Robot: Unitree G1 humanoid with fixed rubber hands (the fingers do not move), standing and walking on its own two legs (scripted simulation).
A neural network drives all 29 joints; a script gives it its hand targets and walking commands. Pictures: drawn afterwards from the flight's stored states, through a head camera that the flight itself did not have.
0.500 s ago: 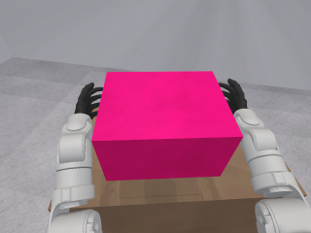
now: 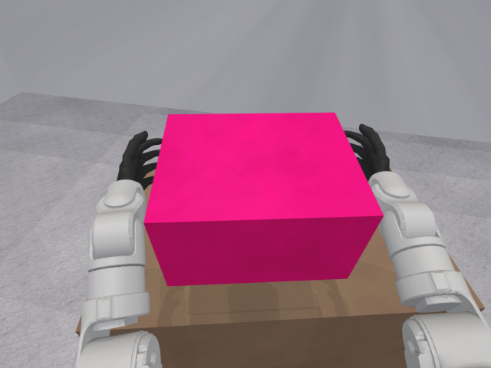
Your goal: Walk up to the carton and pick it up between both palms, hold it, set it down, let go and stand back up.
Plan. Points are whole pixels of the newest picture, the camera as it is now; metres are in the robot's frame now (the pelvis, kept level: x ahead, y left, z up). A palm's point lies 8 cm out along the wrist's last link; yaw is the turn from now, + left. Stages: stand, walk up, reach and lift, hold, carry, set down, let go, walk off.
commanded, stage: hold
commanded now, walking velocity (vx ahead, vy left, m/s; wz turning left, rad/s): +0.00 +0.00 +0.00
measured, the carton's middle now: (255, 194) +0.35 +0.00 +0.14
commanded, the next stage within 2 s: set down in 0.94 s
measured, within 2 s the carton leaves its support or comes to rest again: neither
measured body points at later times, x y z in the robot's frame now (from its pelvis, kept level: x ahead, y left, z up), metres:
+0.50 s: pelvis +0.00 +0.00 +0.00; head -0.05 +0.02 +0.45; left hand +0.36 +0.19 +0.18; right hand +0.37 -0.19 +0.18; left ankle +0.04 +0.11 -0.75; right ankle -0.02 -0.10 -0.75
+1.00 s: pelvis -0.01 +0.00 +0.00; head -0.05 +0.02 +0.45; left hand +0.35 +0.20 +0.18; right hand +0.37 -0.18 +0.18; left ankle +0.04 +0.11 -0.75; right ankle -0.02 -0.10 -0.75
